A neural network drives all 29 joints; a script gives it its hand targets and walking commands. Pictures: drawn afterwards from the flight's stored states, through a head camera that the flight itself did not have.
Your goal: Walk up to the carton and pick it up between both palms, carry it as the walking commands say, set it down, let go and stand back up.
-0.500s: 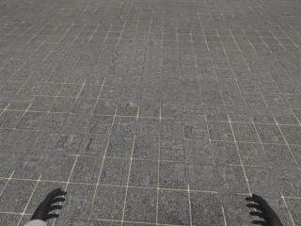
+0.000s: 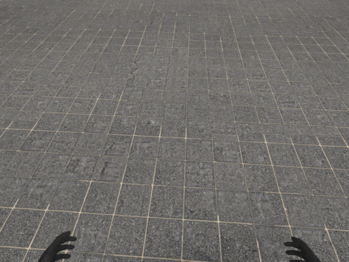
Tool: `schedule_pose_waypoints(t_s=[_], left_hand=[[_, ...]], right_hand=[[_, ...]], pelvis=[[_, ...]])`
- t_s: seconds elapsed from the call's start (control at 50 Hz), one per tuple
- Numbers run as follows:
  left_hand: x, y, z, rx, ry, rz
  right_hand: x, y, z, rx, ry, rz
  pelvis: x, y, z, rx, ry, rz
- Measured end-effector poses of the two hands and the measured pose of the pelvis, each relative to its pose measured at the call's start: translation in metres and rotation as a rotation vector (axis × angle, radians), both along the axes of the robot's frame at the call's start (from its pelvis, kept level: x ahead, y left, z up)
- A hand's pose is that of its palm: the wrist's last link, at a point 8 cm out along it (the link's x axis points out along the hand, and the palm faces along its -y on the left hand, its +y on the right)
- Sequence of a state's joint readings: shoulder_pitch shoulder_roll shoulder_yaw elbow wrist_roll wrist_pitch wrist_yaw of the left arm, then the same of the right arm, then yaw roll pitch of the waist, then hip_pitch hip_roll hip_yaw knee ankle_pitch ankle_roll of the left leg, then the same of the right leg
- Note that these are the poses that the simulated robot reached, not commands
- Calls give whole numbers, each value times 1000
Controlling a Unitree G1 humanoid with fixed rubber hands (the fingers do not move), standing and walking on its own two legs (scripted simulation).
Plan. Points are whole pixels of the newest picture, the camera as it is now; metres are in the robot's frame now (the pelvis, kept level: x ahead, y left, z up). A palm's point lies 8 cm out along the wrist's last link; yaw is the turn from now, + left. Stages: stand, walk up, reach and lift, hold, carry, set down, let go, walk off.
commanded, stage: stand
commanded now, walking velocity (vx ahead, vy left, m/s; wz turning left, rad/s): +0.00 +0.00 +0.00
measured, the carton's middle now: out of the picture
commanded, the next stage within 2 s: walk up in 1.06 s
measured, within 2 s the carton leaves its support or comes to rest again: neither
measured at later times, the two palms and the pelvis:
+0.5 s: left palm out of the picture +0.11 +0.31 -0.08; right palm out of the picture +0.11 -0.31 -0.08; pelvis +0.00 +0.00 +0.02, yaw +0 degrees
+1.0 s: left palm out of the picture +0.10 +0.31 -0.08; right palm out of the picture +0.10 -0.31 -0.08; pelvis +0.00 +0.00 +0.02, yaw +0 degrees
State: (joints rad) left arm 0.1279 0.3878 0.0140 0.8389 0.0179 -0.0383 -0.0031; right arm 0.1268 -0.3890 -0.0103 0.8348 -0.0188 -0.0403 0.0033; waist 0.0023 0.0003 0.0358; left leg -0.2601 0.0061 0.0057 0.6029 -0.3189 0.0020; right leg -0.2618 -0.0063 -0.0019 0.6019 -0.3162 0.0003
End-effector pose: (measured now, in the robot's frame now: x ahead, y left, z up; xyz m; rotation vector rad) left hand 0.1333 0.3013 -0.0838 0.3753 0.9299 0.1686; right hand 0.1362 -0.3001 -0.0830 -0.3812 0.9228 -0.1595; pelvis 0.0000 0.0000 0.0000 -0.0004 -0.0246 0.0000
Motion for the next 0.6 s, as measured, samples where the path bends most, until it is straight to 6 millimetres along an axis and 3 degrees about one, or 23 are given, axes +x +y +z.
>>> schedule_pose_waypoints(t_s=[0.6], left_hand=[[-27, 8, 2, 5, 130, 57]], right_hand=[[-30, -11, 0, -3, 141, -65]], pelvis=[[-2, -1, 17, 1, -18, 1]])
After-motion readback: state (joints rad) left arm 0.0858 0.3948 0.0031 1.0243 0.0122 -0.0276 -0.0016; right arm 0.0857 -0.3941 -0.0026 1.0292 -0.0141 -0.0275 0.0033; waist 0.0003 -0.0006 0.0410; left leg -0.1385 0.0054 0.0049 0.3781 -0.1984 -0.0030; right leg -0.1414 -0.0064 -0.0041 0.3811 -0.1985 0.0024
